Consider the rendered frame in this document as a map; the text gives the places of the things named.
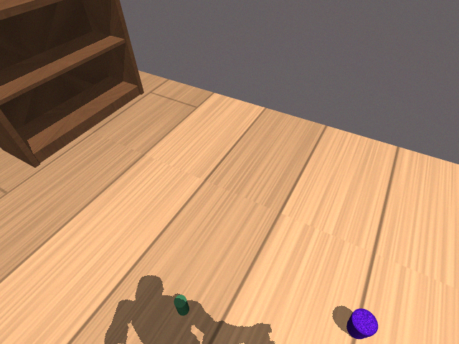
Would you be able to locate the bookshelf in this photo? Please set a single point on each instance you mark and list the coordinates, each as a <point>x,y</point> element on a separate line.
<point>65,65</point>

